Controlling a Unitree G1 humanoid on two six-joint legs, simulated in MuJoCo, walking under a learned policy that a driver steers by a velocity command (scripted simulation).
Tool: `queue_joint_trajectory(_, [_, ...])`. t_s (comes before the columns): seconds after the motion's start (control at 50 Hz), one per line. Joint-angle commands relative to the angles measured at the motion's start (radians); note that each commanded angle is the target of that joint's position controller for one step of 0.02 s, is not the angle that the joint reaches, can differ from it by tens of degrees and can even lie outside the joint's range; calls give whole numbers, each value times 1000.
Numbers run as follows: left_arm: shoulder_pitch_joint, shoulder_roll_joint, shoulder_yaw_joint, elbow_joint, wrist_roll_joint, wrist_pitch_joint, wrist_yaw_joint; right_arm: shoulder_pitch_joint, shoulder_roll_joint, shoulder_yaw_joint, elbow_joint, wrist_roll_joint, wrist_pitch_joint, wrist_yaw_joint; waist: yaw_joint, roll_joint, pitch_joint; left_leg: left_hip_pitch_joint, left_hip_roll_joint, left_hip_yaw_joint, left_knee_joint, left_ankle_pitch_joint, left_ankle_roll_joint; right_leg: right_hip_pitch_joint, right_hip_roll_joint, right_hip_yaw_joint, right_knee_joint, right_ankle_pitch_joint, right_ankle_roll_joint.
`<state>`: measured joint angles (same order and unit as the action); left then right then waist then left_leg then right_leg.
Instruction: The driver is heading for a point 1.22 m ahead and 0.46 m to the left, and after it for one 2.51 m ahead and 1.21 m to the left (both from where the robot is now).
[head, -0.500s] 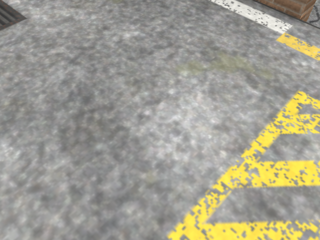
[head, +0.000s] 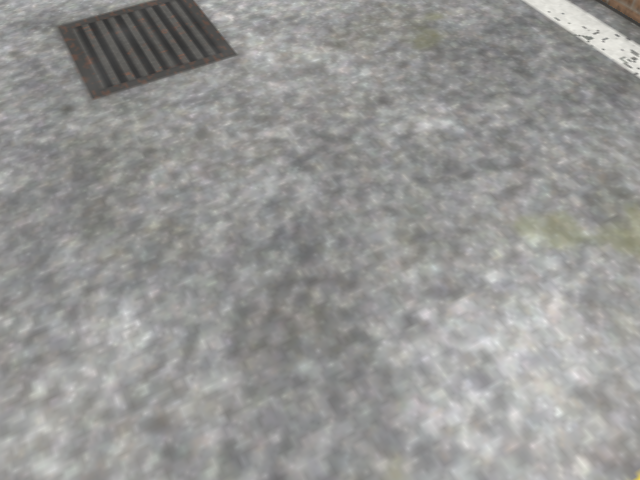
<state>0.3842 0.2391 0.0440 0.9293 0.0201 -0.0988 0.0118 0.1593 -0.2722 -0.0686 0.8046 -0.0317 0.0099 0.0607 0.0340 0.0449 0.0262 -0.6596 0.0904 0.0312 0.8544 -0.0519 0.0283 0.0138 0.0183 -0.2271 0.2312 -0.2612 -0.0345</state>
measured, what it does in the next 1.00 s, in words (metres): walks ahead, turning left: left foot, then right foot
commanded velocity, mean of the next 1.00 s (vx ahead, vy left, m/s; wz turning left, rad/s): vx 0.50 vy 0.00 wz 0.51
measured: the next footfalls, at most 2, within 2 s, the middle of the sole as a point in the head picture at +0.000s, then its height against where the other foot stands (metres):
left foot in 0.16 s outside the picture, level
right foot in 0.68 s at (338, 434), level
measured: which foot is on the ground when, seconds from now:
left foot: up 0.00-0.14, down 0.16-0.70, up 0.72-1.00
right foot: down 0.00-0.18, up 0.20-0.66, down 0.68-1.00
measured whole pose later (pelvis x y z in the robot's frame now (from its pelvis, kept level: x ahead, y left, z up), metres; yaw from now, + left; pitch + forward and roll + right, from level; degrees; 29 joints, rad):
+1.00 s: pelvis +0.53 +0.12 +0.00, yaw +32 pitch +1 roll -1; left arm 0.39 0.25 0.04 0.88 0.02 -0.09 -0.02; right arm 0.17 -0.29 -0.04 0.75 -0.04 -0.01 0.05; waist 0.05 0.05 0.02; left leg -0.59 0.02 -0.07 0.89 -0.18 0.02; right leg -0.08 0.03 -0.09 0.27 -0.21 -0.04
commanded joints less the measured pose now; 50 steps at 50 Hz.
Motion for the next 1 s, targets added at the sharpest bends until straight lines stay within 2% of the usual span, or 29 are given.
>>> queue_joint_trajectory(0.02, [-25, 128, 25, -49, 1, -14, 5, -108, -10, 14, -97, -5, -11, 14, -6, -114, 75, 28, -4, 44, -131, 37, 27, -51, -281, 58, -91, 370, -104])
queue_joint_trajectory(0.06, [3, 143, 31, -34, 3, -3, 8, -138, -21, 13, -115, -9, -11, 16, 1, -109, 78, 44, -24, 76, -181, -24, 59, 17, -296, 29, -43, 471, -92])
queue_joint_trajectory(0.1, [5, 168, 36, -29, 6, 10, 13, -117, -35, 7, -118, -11, -11, 10, -16, -123, 48, 116, -80, 118, -210, -124, 99, 73, -298, -8, 77, 762, -76])
queue_joint_trajectory(0.14, [3, 203, 45, -28, 8, 31, 14, 31, -66, -12, -82, -12, -19, -4, -82, -130, -51, 292, -162, 141, -246, -226, 149, 83, -293, -30, 353, 967, -68])
queue_joint_trajectory(0.16, [-5, 204, 44, -38, 6, 39, 11, 192, -99, -31, -30, -20, -29, -18, -157, -81, -143, 515, -181, 107, -328, -192, 183, -23, -269, -47, 599, 835, -40])
queue_joint_trajectory(0.18, [21, 125, 24, -85, -3, 36, 5, 293, -219, -67, -12, -28, -31, -36, -173, 68, -253, 807, 59, -236, -371, -333, 266, -333, -204, -48, 933, 378, 5])
queue_joint_trajectory(0.2, [-16, 97, 22, -154, -3, 24, -12, 248, -302, -84, -35, 5, -23, -38, -125, 210, -326, 968, 259, -785, -550, -270, 397, -669, 15, 115, 1210, -287, 56])
queue_joint_trajectory(0.22, [-144, 147, 28, -176, 7, 15, -15, 240, -275, -78, -35, 20, -13, -43, -159, 35, -232, 926, 239, -688, -586, -199, 367, -783, -48, 256, 1227, -206, 45])
queue_joint_trajectory(0.24, [-155, 125, 19, -180, -7, 3, -17, 193, -222, -64, -27, 24, -15, -52, -122, -9, -115, 791, 220, -545, -580, -97, 341, -778, -93, 255, 1162, -104, 36])
queue_joint_trajectory(0.26, [-129, 117, 17, -163, -6, -1, -14, 150, -168, -49, -26, 23, -20, -55, -71, -61, -47, 662, 162, -446, -587, 22, 291, -710, -127, 256, 1054, -59, 33])
queue_joint_trajectory(0.28, [-117, 116, 18, -161, 12, 12, -12, 117, -140, -40, -28, 30, -27, -58, -35, -58, -22, 577, 113, -374, -595, 105, 266, -648, -141, 262, 995, -55, 41])
queue_joint_trajectory(0.3, [-89, 110, 16, -152, 26, 32, -14, 95, -120, -32, -36, 31, -36, -58, -13, -45, -36, 530, 81, -327, -606, 151, 255, -589, -146, 263, 959, -48, 51])
queue_joint_trajectory(0.32, [-83, 105, 16, -153, 32, 48, -18, 102, -118, -30, -36, 33, -47, -55, -6, -40, -48, 512, 64, -310, -609, 199, 259, -569, -140, 255, 939, -49, 61])
queue_joint_trajectory(0.36, [-108, 89, 13, -167, 31, 67, -23, 132, -142, -36, -27, 34, -61, -51, -4, -34, -43, 486, 38, -285, -627, 202, 260, -585, -134, 239, 867, -12, 79])
queue_joint_trajectory(0.42, [-236, 88, 10, -212, 28, 72, -26, 194, -151, -38, -18, 32, -62, -52, -46, -10, 2, 499, 21, -301, -655, 129, 242, -667, -131, 233, 725, 98, 98])
queue_joint_trajectory(0.52, [-403, 84, -1, -267, 17, 61, -36, 280, -157, -41, -7, 28, -59, -58, -113, 14, 11, 598, 15, -333, -611, 164, 211, -695, -88, 240, 500, 232, 97])
queue_joint_trajectory(0.58, [-463, 94, -6, -297, 10, 49, -38, 308, -167, -43, -7, 18, -57, -65, -131, 23, 12, 643, 30, -366, -555, 257, 201, -660, -54, 239, 413, 219, 81])
queue_joint_trajectory(0.62, [-426, 114, -2, -299, 6, 40, -36, 278, -182, -46, -19, 15, -57, -72, -99, 36, 8, 630, 41, -399, -515, 288, 172, -556, -38, 254, 345, 176, 59])
queue_joint_trajectory(0.66, [-268, 152, 14, -256, 4, 30, -22, 216, -200, -49, -36, 13, -62, -70, -20, 35, -43, 560, 14, -403, -394, 403, 131, -306, 8, 238, 285, 99, 26])
queue_joint_trajectory(0.68, [-136, 182, 27, -224, 11, 16, -10, 203, -189, -45, -37, 21, -69, -61, 51, -22, -114, 503, -52, -353, -208, 390, 105, -115, -21, 259, 218, 115, -2])
queue_joint_trajectory(0.7, [27, 258, 44, -219, 34, 10, 9, 213, -111, -22, -67, 32, -78, -54, 105, -136, -272, 389, -117, -269, 77, 134, 79, 114, -256, 494, 179, -119, -52])
queue_joint_trajectory(0.72, [-2, 336, 60, -225, 42, 23, 11, 326, -51, -10, -100, 53, -73, -55, 16, -374, -330, 96, -262, -164, 295, -519, 56, 262, -472, 960, 40, -207, -153])
queue_joint_trajectory(0.74, [-62, 249, 49, -228, 24, 35, 4, 321, -127, -16, -58, 16, -57, -64, -8, -216, -221, 20, -165, -171, 388, -456, 64, 151, -446, 984, 33, -298, -166])
queue_joint_trajectory(0.76, [-117, 161, 28, -236, 15, 35, -2, 263, -130, -17, -51, 8, -54, -55, -13, -107, -108, 32, -130, -164, 377, -354, 60, 27, -395, 821, 23, -253, -152])
queue_joint_trajectory(0.78, [-144, 120, 17, -226, 16, 33, -7, 224, -109, -12, -54, 7, -53, -47, -21, -74, -51, 56, -104, -153, 335, -300, 50, -58, -339, 679, 6, -111, -136])
queue_joint_trajectory(0.8, [-141, 108, 12, -212, 16, 26, -7, 208, -97, -9, -56, -1, -47, -39, -28, -116, -31, 77, -86, -147, 298, -282, 42, -102, -295, 579, -7, -3, -120])
queue_joint_trajectory(0.84, [-110, 110, 11, -179, 7, 6, -13, 215, -82, -4, -53, -9, -32, -27, -42, -163, -31, 116, -87, -139, 269, -266, 26, -141, -254, 469, -22, 182, -118])
queue_joint_trajectory(0.9, [-72, 127, 18, -144, -4, -15, -24, 147, -73, 2, -74, -10, -26, -18, -45, -147, -23, 58, -85, -139, 210, -216, 10, -124, -257, 394, -56, 282, -145])
queue_joint_trajectory(1.0, [-36, 131, 20, -101, -9, -8, -29, -51, -37, 33, -130, -8, -35, -3, -14, -140, 19, 67, -46, -43, -75, -53, -18, -139, -211, 263, -100, 306, -138])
